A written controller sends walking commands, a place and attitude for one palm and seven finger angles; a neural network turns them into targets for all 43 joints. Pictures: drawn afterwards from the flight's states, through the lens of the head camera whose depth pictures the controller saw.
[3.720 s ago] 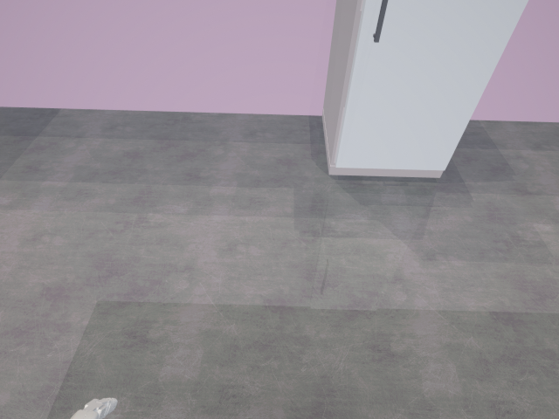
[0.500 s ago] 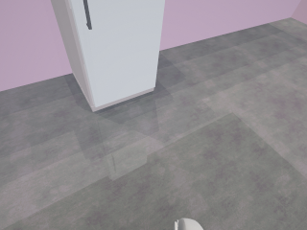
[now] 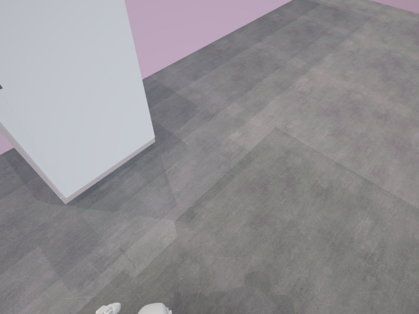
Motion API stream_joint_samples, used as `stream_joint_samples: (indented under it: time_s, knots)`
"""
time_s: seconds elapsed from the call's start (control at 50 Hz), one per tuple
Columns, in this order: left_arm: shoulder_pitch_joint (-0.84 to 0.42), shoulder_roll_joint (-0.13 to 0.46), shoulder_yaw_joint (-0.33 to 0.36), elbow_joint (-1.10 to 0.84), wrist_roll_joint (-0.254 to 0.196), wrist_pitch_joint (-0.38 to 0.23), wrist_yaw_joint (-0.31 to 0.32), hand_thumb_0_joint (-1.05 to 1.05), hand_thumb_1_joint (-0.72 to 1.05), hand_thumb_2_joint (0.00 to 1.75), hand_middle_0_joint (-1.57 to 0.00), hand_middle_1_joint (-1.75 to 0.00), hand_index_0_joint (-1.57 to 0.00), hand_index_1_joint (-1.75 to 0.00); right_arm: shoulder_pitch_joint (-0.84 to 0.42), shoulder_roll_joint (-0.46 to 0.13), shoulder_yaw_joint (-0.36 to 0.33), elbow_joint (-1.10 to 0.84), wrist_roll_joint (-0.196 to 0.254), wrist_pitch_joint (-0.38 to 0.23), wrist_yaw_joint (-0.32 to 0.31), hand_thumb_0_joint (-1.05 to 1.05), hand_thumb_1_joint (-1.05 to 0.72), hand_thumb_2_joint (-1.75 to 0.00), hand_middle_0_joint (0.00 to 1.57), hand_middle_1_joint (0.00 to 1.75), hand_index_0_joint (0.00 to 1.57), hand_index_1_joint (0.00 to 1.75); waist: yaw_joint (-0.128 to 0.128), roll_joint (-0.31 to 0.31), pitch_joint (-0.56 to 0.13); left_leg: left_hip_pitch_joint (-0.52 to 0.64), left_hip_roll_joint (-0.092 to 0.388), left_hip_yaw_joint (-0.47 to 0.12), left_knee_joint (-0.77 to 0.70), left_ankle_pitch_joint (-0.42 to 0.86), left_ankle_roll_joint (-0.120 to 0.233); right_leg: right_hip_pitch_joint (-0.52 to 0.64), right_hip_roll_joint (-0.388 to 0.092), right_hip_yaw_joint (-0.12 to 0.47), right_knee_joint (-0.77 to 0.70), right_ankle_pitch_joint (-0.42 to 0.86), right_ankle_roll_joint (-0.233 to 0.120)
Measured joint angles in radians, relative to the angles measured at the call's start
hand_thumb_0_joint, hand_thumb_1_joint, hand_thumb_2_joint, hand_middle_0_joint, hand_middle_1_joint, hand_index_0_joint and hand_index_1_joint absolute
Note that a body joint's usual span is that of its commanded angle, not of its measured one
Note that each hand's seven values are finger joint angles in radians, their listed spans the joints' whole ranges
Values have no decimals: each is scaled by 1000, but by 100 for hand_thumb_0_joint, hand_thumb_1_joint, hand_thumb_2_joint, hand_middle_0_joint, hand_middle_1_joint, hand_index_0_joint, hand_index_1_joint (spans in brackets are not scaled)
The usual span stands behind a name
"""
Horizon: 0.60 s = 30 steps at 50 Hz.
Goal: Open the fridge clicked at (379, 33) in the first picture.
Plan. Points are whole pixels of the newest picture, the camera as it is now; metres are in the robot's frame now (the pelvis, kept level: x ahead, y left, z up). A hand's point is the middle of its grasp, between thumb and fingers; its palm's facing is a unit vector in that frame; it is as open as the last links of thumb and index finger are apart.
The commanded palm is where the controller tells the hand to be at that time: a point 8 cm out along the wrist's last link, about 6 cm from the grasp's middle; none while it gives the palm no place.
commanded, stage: walk to a spot facing it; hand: left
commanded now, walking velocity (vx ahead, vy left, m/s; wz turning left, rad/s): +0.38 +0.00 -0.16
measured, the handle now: out of the picture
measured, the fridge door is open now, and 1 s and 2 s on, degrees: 0 0 0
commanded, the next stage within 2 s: turn to face it in 0.64 s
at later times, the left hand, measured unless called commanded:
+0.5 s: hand (109, 290) +0.20 +0.24 -0.17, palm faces -0.04 -0.99 -0.13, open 7.4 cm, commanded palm none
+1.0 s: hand (177, 170) +0.52 +0.11 -0.15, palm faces -0.28 -0.93 -0.22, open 7.4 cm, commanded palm none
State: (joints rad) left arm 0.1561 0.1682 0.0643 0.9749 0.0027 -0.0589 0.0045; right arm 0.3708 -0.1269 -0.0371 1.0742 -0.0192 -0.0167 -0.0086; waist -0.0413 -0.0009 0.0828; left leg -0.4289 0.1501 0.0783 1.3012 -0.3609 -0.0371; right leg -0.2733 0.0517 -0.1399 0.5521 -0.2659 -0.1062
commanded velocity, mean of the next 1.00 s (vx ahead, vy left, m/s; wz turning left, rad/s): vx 0.18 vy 0.00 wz -0.12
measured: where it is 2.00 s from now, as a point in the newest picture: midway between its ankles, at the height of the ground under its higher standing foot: (216, 287)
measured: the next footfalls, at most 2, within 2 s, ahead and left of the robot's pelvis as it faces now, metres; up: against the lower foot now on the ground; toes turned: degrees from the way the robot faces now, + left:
left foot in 0.34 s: +0.29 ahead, +0.16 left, +0.00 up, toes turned +6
right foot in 0.84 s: +0.43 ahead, -0.14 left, +0.00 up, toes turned -27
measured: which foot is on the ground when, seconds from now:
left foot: up 0.00-0.32, down 0.34-0.84, up 0.86-1.00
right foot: down 0.00-0.34, up 0.36-0.82, down 0.84-1.00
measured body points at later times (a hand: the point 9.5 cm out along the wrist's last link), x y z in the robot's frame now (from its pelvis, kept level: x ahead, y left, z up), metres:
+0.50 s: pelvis +0.21 +0.06 +0.01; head +0.22 +0.08 +0.46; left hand +0.20 +0.29 -0.16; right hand +0.28 -0.17 -0.12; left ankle +0.25 +0.15 -0.73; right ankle +0.15 -0.06 -0.63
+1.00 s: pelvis +0.34 -0.02 -0.01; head +0.36 -0.05 +0.44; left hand +0.53 +0.16 -0.13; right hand +0.25 -0.22 -0.18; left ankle +0.31 +0.13 -0.65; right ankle +0.40 -0.12 -0.73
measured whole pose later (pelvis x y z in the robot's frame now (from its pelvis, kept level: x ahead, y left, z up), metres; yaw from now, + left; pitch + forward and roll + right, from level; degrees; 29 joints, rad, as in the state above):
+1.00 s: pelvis +0.34 -0.02 -0.01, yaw -14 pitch -2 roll +0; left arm 0.07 0.14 0.03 0.97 0.02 -0.03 0.02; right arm 0.33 -0.16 -0.04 1.08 -0.01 0.04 -0.01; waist -0.06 0.05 0.09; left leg -0.37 0.12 0.08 1.15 -0.49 -0.04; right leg -0.36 -0.07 -0.22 0.61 -0.22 -0.07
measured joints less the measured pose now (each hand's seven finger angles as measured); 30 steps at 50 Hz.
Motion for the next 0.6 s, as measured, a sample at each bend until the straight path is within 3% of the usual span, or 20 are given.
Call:
stream_joint_samples:
  time_s: [0.08, 0.16, 0.28, 0.34, 0.4, 0.46, 0.52, 0.6]
  knots:
    - [63, 33, 2, 42, 17, -1, 5, -3, 94, 90, -21, -30, -20, -30, -111, -32, -18, -67, -12, -3, -3, 1, -92, -89, 20, 30, 20, 30, 7, 30, -41, -131, 28, -20, -159, 83, -14, 80, 9, 28, -89, 2, 2]
    - [124, 39, -3, 72, 20, -5, 1, -1, 93, 90, -20, -30, -20, -30, -182, -67, -26, -100, -12, -7, 14, 1, -94, -89, 20, 30, 20, 30, 29, 45, -66, -160, 31, -12, -342, 164, -21, 144, 10, 50, -134, -23, 18]
    - [204, 28, -16, 97, 23, -6, -1, 0, 91, 90, -20, -30, -20, -30, -241, -74, -14, -105, -12, -9, 35, 0, -92, -90, 20, 30, 20, 30, 84, 21, -65, -73, -13, 26, -595, 167, -2, 237, 1, 67, -144, -105, 52]
    - [250, 17, -21, 118, 19, -1, -2, 0, 91, 90, -20, -30, -20, -30, -261, -65, -4, -109, -15, -27, 33, 0, -92, -90, 20, 30, 20, 30, 100, -4, -54, 23, -55, 64, -720, 195, 25, 248, -19, 87, -54, -186, 74]
    - [253, 5, -23, 149, 10, 23, -7, 1, 91, 90, -20, -30, -20, -30, -267, -44, 8, -116, -19, -54, 24, 0, -91, -89, 20, 30, 20, 30, 99, -36, -24, 67, -61, 111, -660, 127, 73, 91, -47, 121, 371, -230, 71]
    - [233, -3, -14, 153, 18, 45, -18, 1, 91, 90, -20, -30, -20, -30, -220, -26, 13, -110, -14, -60, 11, 0, -91, -89, 20, 30, 20, 30, 82, -34, -24, 158, -56, 143, -713, 93, 69, -71, -75, 108, 642, -155, 78]
    - [191, -1, 1, 116, 26, 61, -25, 1, 91, 90, -20, -30, -20, -30, -162, -21, -9, -90, -2, -63, -14, -1, -94, -89, 20, 30, 20, 30, 74, -35, -25, 235, -60, 171, -790, 98, 68, -204, -115, 104, 695, -59, 95]
    - [137, 7, 23, 59, 31, 80, -33, 1, 91, 90, -20, -30, -19, -30, -95, -42, -16, -50, -3, -49, -15, -2, -95, -89, 20, 30, 20, 30, 74, -40, -35, 309, -63, 217, -860, 88, 61, -329, -160, 98, 657, 49, 123]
